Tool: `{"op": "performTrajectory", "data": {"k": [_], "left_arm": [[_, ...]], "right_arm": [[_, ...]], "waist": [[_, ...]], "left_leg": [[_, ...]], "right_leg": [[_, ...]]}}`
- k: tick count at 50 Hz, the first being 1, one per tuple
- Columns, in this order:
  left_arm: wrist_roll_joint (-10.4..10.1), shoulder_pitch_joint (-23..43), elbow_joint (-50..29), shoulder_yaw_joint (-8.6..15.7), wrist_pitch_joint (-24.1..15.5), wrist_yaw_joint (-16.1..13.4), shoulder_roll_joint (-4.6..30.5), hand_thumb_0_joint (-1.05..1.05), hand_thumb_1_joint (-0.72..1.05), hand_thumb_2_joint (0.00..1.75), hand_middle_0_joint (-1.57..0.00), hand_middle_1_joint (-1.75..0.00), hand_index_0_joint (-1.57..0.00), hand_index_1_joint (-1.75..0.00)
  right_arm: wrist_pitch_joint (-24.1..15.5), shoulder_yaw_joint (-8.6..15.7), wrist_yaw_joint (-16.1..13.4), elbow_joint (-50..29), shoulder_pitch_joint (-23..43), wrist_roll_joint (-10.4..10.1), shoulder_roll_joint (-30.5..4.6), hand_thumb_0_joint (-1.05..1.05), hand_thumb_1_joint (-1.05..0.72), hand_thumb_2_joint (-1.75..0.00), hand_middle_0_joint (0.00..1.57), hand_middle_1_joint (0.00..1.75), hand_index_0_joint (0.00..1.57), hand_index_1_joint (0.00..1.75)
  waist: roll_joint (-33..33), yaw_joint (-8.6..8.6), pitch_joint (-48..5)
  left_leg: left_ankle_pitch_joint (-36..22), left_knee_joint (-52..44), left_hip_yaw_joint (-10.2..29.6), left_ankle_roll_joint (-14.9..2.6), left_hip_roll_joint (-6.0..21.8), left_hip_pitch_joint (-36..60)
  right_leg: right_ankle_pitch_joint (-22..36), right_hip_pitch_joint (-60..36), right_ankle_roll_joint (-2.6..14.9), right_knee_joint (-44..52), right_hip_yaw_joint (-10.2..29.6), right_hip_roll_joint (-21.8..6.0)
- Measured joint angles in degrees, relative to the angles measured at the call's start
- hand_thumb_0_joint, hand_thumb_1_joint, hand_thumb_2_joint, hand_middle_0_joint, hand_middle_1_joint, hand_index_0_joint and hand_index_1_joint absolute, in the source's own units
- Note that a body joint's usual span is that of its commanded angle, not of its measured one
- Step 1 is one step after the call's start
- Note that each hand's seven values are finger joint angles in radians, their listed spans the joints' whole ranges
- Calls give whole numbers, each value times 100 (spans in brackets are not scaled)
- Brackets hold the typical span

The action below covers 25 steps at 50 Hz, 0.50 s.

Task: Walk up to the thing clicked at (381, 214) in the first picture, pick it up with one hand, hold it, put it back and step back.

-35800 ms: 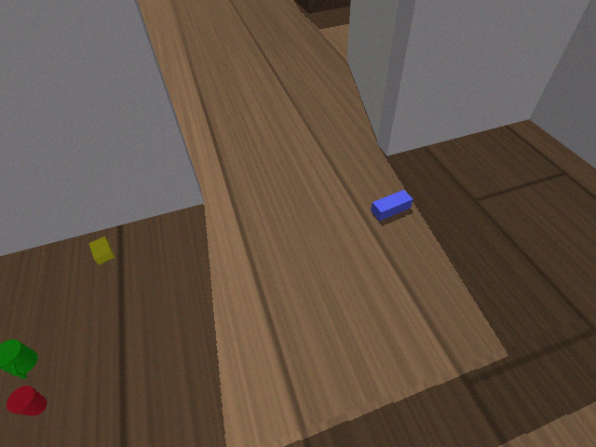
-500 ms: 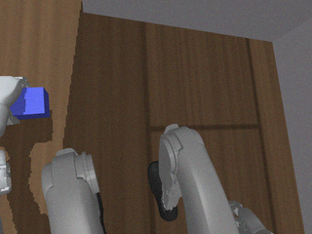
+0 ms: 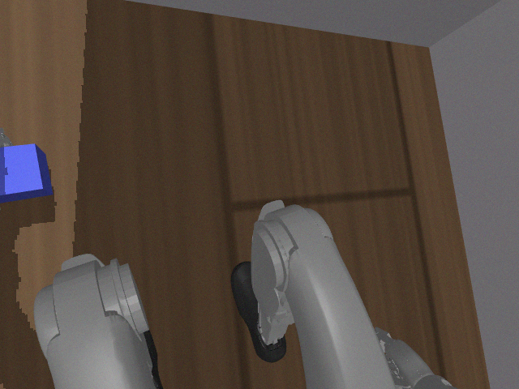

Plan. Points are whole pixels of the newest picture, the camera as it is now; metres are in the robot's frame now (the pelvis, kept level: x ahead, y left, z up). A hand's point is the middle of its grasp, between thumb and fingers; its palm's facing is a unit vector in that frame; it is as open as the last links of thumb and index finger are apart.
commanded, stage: rest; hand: left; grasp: from above
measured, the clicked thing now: out of the picture +0.44 +0.32 -0.25
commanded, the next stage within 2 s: open in 0.72 s
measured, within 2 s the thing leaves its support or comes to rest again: neither
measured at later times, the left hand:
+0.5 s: hand out of the picture +0.44 +0.31 -0.25, palm faces -0.49 -0.09 -0.87, open 10.0 cm
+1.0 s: hand out of the picture +0.44 +0.31 -0.25, palm faces -0.49 -0.08 -0.87, open 10.0 cm
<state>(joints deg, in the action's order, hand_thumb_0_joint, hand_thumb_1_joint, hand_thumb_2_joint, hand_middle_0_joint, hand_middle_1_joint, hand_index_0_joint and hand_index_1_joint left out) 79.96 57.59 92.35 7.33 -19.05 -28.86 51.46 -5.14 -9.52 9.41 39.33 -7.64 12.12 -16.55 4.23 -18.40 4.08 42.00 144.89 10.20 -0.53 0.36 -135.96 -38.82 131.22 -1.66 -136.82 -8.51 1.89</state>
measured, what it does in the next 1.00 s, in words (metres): stands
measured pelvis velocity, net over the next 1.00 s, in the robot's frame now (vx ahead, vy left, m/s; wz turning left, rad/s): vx -0.01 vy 0.00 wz -0.05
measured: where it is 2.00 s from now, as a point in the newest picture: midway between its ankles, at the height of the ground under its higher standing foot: (207, 355)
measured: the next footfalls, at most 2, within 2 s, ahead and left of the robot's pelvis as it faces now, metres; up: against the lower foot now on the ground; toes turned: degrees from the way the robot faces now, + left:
none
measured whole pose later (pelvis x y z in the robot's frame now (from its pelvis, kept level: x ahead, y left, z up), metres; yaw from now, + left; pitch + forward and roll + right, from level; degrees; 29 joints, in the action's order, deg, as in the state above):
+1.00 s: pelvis -0.01 +0.00 -0.01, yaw -3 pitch +28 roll -14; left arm 79.8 59.0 99.2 4.9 -18.6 -34.1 58.0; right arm -9.8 -16.4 12.1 37.6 -5.7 15.6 -18.5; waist 7.5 -21.1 7.8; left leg 42.2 147.7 13.2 -0.7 0.7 -135.0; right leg -37.5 129.5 -2.5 -137.1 -10.9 3.1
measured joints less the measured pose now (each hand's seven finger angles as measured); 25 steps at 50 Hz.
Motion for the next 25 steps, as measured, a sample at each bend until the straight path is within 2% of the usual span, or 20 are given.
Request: {"op": "performTrajectory", "data": {"k": [7, 12, 25], "left_arm": [[116, 13, 174, 8, -34, -244, 167, -2, 1, 53, -64, -61, -67, -56], [134, 53, 270, -132, 46, -380, 199, -2, 1, 53, -64, -61, -68, -56], [20, 100, 487, 10, 154, -431, 377, -2, 1, 53, -64, -61, -67, -56]], "right_arm": [[-71, -80, 52, 1, 58, 124, -77, 0, -91, -90, 21, 30, 21, 30], [-145, -138, 96, 10, 85, 183, -96, 0, -91, -90, 21, 30, 20, 30], [-330, -343, 213, -72, 128, 245, -112, -1, -91, -90, 21, 30, 20, 30]], "waist": [[124, -60, 51], [162, -85, 39], [202, -208, 231]], "left_leg": [[43, 113, 72, 12, 7, 25], [54, 154, 100, 8, 12, 14], [57, 220, 171, -4, 18, 21]], "right_leg": [[-3, -34, -5, -61, -57, 24], [3, -31, -16, -76, -79, 37], [33, -63, -43, -78, -135, 63]]}}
